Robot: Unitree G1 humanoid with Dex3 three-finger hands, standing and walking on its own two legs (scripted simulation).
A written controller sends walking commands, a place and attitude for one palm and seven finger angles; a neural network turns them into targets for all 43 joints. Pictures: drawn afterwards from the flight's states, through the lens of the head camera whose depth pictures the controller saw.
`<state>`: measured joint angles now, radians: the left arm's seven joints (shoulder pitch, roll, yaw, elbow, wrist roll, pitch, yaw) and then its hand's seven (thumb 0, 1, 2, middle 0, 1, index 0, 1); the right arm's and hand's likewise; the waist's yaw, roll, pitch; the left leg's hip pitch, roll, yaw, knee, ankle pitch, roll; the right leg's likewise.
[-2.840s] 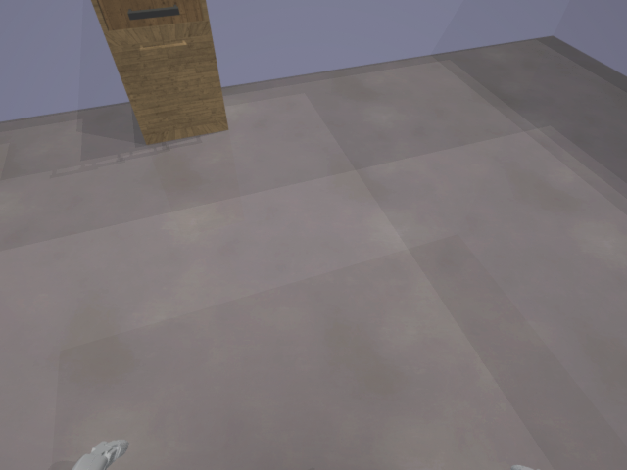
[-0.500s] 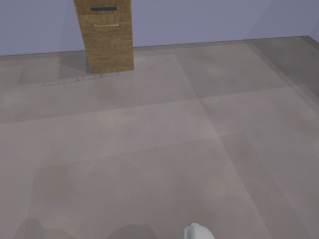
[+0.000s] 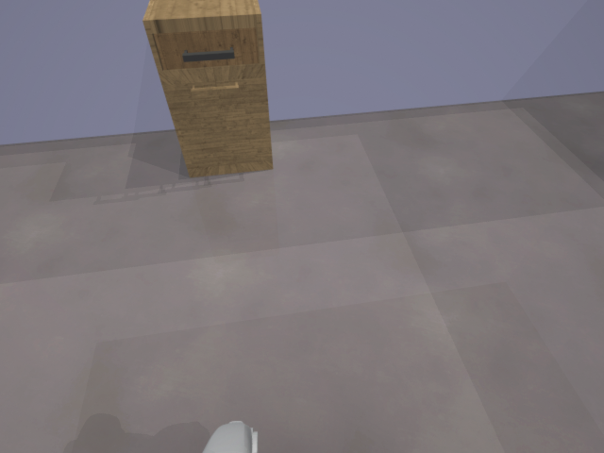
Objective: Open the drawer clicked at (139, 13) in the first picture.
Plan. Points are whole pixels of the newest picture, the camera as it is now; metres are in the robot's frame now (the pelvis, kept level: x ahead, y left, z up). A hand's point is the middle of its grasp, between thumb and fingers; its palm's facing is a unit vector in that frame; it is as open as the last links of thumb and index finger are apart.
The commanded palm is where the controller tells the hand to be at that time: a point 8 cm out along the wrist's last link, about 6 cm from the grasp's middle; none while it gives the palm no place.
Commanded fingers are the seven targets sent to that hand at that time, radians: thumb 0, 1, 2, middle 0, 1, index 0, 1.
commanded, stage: walk to a spot facing it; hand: left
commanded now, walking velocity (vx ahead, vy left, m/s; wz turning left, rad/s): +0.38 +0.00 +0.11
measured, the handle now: (208, 53) +1.50 +0.44 -0.13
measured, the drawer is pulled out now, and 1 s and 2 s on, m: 0.00 0.00 0.00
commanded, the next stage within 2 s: turn to face it in 1.46 s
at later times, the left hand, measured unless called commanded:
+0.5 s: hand (170, 406) +0.23 +0.24 -0.18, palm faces +0.08 -0.99 -0.14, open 7.4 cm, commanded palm none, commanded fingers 0.00 0.90 0.90 -0.20 -0.30 -0.20 -0.30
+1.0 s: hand (232, 263) +0.51 +0.18 -0.16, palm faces +0.05 -0.97 -0.22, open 7.1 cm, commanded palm none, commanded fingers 0.00 0.90 0.90 -0.20 -0.30 -0.20 -0.30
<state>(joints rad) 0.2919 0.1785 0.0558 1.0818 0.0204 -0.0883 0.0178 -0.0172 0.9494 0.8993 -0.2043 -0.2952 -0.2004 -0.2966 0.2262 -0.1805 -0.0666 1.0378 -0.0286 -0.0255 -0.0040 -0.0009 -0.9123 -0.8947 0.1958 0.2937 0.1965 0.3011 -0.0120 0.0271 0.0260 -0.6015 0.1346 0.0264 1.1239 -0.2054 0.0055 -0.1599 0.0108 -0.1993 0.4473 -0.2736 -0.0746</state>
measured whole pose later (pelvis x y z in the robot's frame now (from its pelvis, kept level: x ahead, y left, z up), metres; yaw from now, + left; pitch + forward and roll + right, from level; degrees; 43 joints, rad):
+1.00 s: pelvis +0.44 -0.01 +0.00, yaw +0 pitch -1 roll +0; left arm 0.20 0.16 0.06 1.03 0.01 -0.09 0.02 -0.02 0.95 0.90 -0.21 -0.30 -0.20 -0.30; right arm 0.34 -0.14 -0.06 1.12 -0.02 -0.02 0.00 0.00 -0.91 -0.89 0.20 0.29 0.20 0.30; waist -0.03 0.03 0.05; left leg -0.47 0.11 0.05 1.20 -0.31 0.01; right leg -0.22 -0.03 -0.19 0.49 -0.25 -0.06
